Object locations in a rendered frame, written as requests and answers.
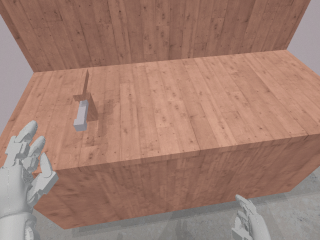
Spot right robot hand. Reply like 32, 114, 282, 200
231, 194, 271, 240

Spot counter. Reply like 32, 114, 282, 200
0, 0, 320, 230

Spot left robot forearm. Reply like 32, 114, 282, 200
0, 212, 41, 240

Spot left robot hand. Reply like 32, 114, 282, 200
0, 120, 59, 219

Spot tap lever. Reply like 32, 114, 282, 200
73, 100, 89, 132

